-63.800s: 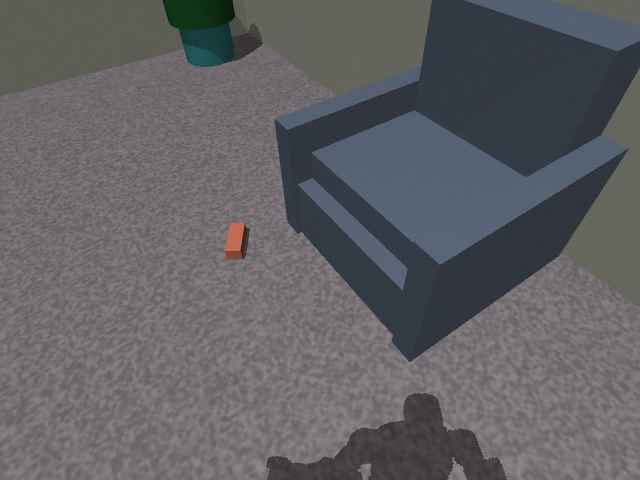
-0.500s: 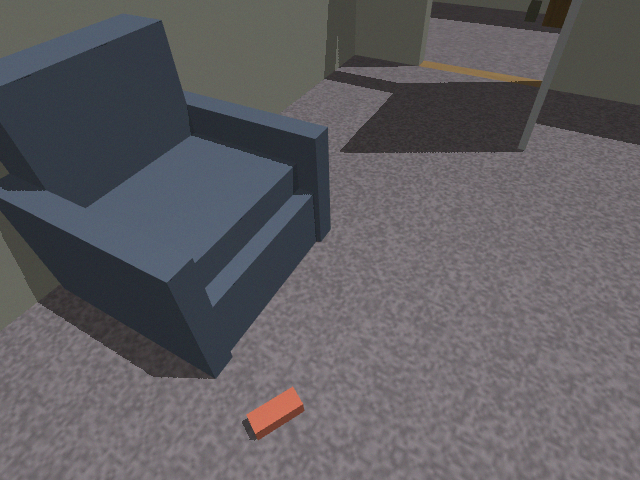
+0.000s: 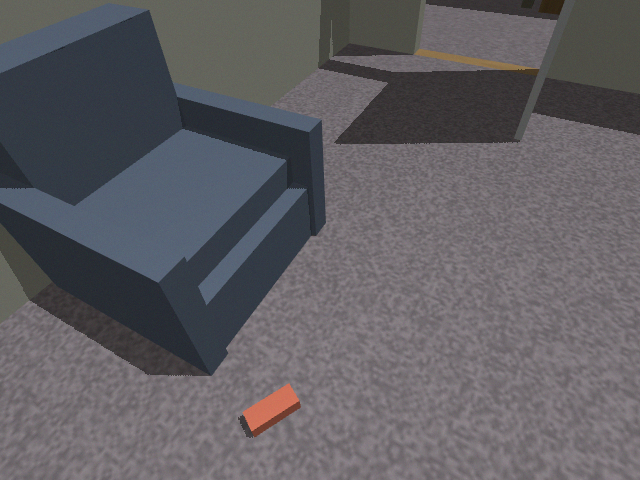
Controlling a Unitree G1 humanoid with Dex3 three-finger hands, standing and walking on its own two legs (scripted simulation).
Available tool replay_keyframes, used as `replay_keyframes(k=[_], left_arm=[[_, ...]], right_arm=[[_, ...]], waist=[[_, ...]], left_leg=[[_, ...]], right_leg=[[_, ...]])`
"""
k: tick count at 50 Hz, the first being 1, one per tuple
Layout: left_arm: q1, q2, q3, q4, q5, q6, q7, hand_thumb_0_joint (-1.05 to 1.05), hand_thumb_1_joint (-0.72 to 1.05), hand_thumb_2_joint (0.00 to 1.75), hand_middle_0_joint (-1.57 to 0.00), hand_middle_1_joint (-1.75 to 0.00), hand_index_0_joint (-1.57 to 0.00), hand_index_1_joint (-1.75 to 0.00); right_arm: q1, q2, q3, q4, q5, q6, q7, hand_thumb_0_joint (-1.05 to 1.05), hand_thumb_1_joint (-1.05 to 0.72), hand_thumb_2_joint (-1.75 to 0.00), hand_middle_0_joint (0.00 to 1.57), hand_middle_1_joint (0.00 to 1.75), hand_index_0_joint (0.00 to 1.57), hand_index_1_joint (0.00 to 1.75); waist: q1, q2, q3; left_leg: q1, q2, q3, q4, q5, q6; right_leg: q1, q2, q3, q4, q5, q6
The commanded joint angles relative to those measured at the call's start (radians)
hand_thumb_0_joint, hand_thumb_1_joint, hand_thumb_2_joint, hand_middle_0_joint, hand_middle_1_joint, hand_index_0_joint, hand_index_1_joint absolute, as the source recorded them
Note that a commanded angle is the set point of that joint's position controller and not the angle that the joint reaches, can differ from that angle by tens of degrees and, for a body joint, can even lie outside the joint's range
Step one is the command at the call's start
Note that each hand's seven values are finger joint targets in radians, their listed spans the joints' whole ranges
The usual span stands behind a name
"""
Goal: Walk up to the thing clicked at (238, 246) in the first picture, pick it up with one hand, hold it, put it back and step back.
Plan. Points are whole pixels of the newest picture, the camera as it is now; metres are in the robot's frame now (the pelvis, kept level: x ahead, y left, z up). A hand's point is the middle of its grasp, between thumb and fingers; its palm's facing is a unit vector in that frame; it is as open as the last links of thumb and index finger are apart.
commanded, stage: stand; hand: left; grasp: from above
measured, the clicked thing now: (272, 409) +0.48 +0.21 -0.75
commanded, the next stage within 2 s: step back in 1.00 s
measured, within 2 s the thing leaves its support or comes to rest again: neither
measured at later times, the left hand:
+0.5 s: hand out of the picture +0.10 +0.24 -0.16, palm faces +0.01 -0.94 -0.34, open 7.4 cm
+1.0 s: hand out of the picture +0.09 +0.24 -0.16, palm faces -0.01 -0.94 -0.34, open 7.4 cm
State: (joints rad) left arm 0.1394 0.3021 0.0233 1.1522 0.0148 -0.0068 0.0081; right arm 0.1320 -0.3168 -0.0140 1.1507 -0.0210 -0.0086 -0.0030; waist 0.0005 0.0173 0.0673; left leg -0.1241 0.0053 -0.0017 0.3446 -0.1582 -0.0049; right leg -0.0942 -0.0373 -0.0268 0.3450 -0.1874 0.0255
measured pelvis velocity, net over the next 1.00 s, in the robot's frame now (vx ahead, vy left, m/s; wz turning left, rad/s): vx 0.02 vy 0.00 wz -0.01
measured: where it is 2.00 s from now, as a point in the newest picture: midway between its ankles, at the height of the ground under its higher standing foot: outside the picture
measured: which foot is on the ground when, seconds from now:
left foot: down 0.00-1.00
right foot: down 0.00-1.00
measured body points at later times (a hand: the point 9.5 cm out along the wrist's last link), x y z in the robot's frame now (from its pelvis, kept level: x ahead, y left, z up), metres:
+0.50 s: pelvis +0.02 +0.00 +0.00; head +0.03 -0.01 +0.45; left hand +0.10 +0.29 -0.13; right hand +0.10 -0.29 -0.14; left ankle +0.02 +0.12 -0.75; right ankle +0.00 -0.13 -0.75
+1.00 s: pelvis +0.02 +0.00 +0.00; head +0.03 -0.01 +0.45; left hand +0.09 +0.29 -0.13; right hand +0.08 -0.30 -0.14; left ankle +0.02 +0.12 -0.75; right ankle +0.00 -0.13 -0.75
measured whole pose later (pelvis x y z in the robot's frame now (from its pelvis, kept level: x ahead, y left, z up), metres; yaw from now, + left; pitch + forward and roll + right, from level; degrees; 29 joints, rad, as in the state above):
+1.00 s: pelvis +0.02 +0.00 +0.00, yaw +0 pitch -3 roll +0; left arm 0.11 0.33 0.02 1.14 0.01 -0.01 0.00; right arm 0.10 -0.34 -0.01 1.16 -0.02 -0.01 0.00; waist 0.00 0.01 0.06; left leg -0.10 0.01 0.00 0.31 -0.16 -0.01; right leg -0.08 -0.03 -0.02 0.32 -0.19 0.02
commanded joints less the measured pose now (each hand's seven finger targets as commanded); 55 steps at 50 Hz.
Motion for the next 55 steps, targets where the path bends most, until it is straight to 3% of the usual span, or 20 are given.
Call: replay_keyframes(k=[1,3,6,10,12,17,19,24,27,32,42,47,49,50,54,55], left_arm=[[-0.019,0.193,0.034,-0.051,0.003,-0.014,0.014,0.0,0.9,0.9,-0.2,-0.3,-0.2,-0.3],[-0.032,0.201,0.036,-0.055,0.001,-0.014,0.013,0.0,0.9,0.9,-0.2,-0.3,-0.2,-0.3],[-0.03,0.202,0.036,-0.058,0.003,-0.016,0.013,0.0,0.9,0.9,-0.2,-0.3,-0.2,-0.3],[-0.037,0.184,0.031,-0.051,-0.001,-0.015,0.015,0.0,0.9,0.9,-0.2,-0.3,-0.2,-0.3],[-0.038,0.203,0.035,-0.058,0.001,-0.018,0.014,0.0,0.9,0.9,-0.2,-0.3,-0.2,-0.3],[-0.058,0.213,0.04,-0.065,-0.001,-0.018,0.015,0.0,0.9,0.9,-0.2,-0.3,-0.2,-0.3],[-0.054,0.208,0.037,-0.067,-0.001,-0.019,0.015,0.0,0.9,0.9,-0.2,-0.3,-0.2,-0.3],[-0.066,0.216,0.039,-0.071,-0.001,-0.019,0.015,0.0,0.9,0.9,-0.2,-0.3,-0.2,-0.3],[-0.067,0.217,0.037,-0.069,-0.001,-0.016,0.012,0.0,0.9,0.9,-0.2,-0.3,-0.2,-0.3],[-0.074,0.224,0.036,-0.077,0.0,-0.021,0.012,0.0,0.9,0.9,-0.2,-0.3,-0.2,-0.3],[-0.069,0.233,0.035,-0.077,-0.001,-0.02,0.007,0.0,0.9,0.9,-0.2,-0.3,-0.2,-0.3],[-0.068,0.232,0.031,-0.078,-0.001,-0.023,0.008,0.0,0.9,0.9,-0.2,-0.3,-0.2,-0.3],[-0.067,0.235,0.031,-0.079,-0.003,-0.023,0.007,0.0,0.9,0.9,-0.2,-0.3,-0.2,-0.3],[-0.053,0.313,0.073,-0.096,-0.02,-0.014,0.013,0.0,0.9,0.9,-0.2,-0.3,-0.2,-0.3],[-0.034,0.292,0.079,-0.145,-0.022,-0.007,0.021,0.0,0.9,0.9,-0.2,-0.3,-0.2,-0.3],[-0.041,0.288,0.08,-0.155,-0.021,-0.002,0.02,0.0,0.9,0.9,-0.2,-0.3,-0.2,-0.3]], right_arm=[[-0.029,-0.19,-0.027,-0.051,0.003,-0.017,-0.016,0.0,-0.9,-0.9,0.2,0.3,0.2,0.3],[-0.028,-0.197,-0.028,-0.051,0.002,-0.018,-0.017,0.0,-0.9,-0.9,0.2,0.3,0.2,0.3],[-0.044,-0.196,-0.028,-0.055,0.002,-0.022,-0.017,0.0,-0.9,-0.9,0.2,0.3,0.2,0.3],[-0.038,-0.179,-0.024,-0.044,0.004,-0.021,-0.018,0.0,-0.9,-0.9,0.2,0.3,0.2,0.3],[-0.051,-0.209,-0.031,-0.051,0.003,-0.021,-0.019,0.0,-0.9,-0.9,0.2,0.3,0.2,0.3],[-0.051,-0.206,-0.029,-0.051,0.003,-0.023,-0.02,0.0,-0.9,-0.9,0.2,0.3,0.2,0.3],[-0.061,-0.21,-0.032,-0.054,0.003,-0.026,-0.019,0.0,-0.9,-0.9,0.2,0.3,0.2,0.3],[-0.065,-0.212,-0.032,-0.055,0.002,-0.024,-0.019,0.0,-0.9,-0.9,0.2,0.3,0.2,0.3],[-0.069,-0.216,-0.033,-0.054,0.003,-0.023,-0.018,0.0,-0.9,-0.9,0.2,0.3,0.2,0.3],[-0.076,-0.22,-0.035,-0.057,0.004,-0.023,-0.015,0.0,-0.9,-0.9,0.2,0.3,0.2,0.3],[-0.073,-0.221,-0.03,-0.057,0.005,-0.023,-0.011,0.0,-0.9,-0.9,0.2,0.3,0.2,0.3],[-0.07,-0.222,-0.032,-0.058,0.006,-0.022,-0.009,0.0,-0.9,-0.9,0.2,0.3,0.2,0.3],[-0.068,-0.224,-0.032,-0.058,0.006,-0.023,-0.01,0.0,-0.9,-0.9,0.2,0.3,0.2,0.3],[-0.098,-0.283,-0.051,-0.078,0.012,-0.004,-0.005,0.0,-0.9,-0.9,0.2,0.3,0.2,0.3],[-0.066,-0.263,-0.058,-0.114,0.028,0.012,-0.001,0.0,-0.9,-0.9,0.2,0.3,0.2,0.3],[-0.07,-0.255,-0.061,-0.12,0.029,0.016,0.0,0.0,-0.9,-0.9,0.2,0.3,0.2,0.3]], waist=[[0.006,-0.012,-0.041],[0.002,-0.016,-0.04],[0.009,-0.019,-0.074],[0.003,-0.022,-0.082],[0.007,-0.022,-0.081],[0.001,-0.017,-0.097],[0.005,-0.013,-0.116],[0.003,-0.021,-0.109],[0.004,-0.022,-0.082],[0.003,-0.02,-0.098],[0.001,-0.009,-0.069],[0.0,-0.026,-0.085],[-0.002,-0.025,-0.097],[0.002,-0.031,0.0],[-0.01,-0.03,-0.116],[-0.01,-0.039,-0.13]], left_leg=[[-0.011,0.105,-0.1,-0.08,0.002,0.026],[-0.015,0.108,-0.099,-0.081,0.013,0.024],[0.03,0.115,-0.095,-0.066,0.113,0.026],[0.036,0.114,-0.09,-0.063,0.145,0.025],[0.046,0.116,-0.087,-0.056,0.154,0.024],[0.042,0.12,-0.082,-0.057,0.184,0.023],[0.062,0.123,-0.081,-0.049,0.242,0.023],[0.062,0.125,-0.078,-0.05,0.224,0.024],[0.049,0.122,-0.08,-0.066,0.166,0.018],[0.052,0.126,-0.082,-0.062,0.185,0.02],[0.023,0.121,-0.084,-0.087,0.088,0.017],[0.04,0.124,-0.087,-0.078,0.126,0.018],[0.052,0.126,-0.083,-0.072,0.147,0.018],[-0.016,0.113,-0.092,0.03,0.281,0.037],[-0.005,0.109,-0.066,0.121,0.333,0.061],[-0.005,0.094,-0.059,0.152,0.292,0.06]], right_leg=[[-0.022,-0.086,0.081,-0.073,0.035,-0.031],[-0.018,-0.088,0.084,-0.071,0.045,-0.031],[-0.008,-0.092,0.081,-0.064,0.093,-0.032],[0.003,-0.09,0.078,-0.064,0.118,-0.03],[-0.001,-0.093,0.081,-0.073,0.134,-0.027],[0.02,-0.097,0.078,-0.058,0.177,-0.028],[0.029,-0.099,0.073,-0.052,0.217,-0.028],[0.028,-0.101,0.074,-0.056,0.209,-0.029],[0.009,-0.096,0.075,-0.067,0.145,-0.03],[0.023,-0.101,0.078,-0.069,0.163,-0.033],[0.007,-0.098,0.083,-0.08,0.102,-0.036],[0.004,-0.096,0.079,-0.082,0.104,-0.034],[0.011,-0.099,0.083,-0.076,0.132,-0.038],[-0.075,-0.086,0.095,0.008,0.283,-0.045],[-0.044,-0.088,0.086,0.08,0.347,-0.081],[-0.064,-0.095,0.097,0.075,0.325,-0.096]])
